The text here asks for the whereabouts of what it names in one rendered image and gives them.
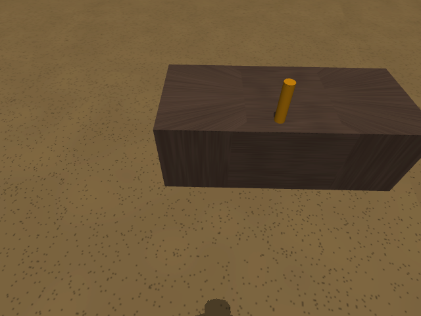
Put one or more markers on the can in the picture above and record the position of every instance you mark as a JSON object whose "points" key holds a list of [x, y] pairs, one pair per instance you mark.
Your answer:
{"points": [[284, 100]]}

